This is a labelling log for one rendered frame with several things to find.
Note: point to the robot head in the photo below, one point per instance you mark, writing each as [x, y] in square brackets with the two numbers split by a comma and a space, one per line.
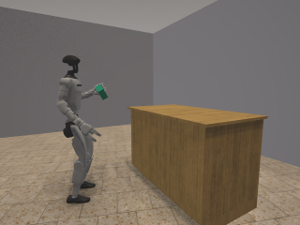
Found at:
[73, 61]

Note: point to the robot right forearm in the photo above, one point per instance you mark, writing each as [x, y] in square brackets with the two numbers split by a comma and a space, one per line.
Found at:
[69, 113]

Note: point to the table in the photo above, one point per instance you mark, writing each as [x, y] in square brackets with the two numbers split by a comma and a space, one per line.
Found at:
[206, 161]

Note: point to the right robot upper arm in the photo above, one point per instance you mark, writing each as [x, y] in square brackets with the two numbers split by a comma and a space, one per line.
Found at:
[64, 85]

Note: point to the robot left forearm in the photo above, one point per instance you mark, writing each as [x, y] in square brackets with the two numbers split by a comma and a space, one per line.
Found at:
[88, 94]

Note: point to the robot right hand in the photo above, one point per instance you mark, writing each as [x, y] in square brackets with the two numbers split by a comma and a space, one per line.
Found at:
[86, 129]

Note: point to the sponge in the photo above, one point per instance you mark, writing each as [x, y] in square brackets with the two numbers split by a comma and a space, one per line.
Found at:
[101, 91]

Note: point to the robot left thigh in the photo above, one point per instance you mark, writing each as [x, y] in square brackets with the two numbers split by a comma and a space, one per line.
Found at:
[89, 146]

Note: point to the robot left hand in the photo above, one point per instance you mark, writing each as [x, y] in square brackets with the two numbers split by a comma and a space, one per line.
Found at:
[96, 91]

